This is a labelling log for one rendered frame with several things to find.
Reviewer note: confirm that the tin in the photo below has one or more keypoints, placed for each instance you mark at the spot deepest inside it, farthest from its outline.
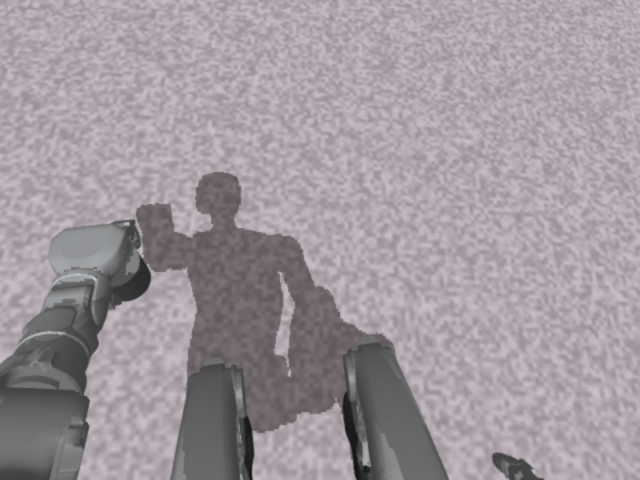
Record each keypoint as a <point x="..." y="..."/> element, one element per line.
<point x="133" y="278"/>

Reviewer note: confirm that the right robot foot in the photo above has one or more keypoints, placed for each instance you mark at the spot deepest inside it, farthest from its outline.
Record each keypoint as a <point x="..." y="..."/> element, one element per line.
<point x="361" y="472"/>

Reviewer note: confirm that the left robot arm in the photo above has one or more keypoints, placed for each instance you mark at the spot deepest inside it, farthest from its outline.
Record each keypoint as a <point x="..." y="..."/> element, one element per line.
<point x="43" y="410"/>

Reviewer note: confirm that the left robot hand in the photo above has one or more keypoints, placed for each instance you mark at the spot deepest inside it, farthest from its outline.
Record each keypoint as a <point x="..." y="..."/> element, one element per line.
<point x="99" y="248"/>

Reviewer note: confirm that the right robot hand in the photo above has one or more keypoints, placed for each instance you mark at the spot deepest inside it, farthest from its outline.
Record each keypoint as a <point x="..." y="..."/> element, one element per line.
<point x="513" y="468"/>

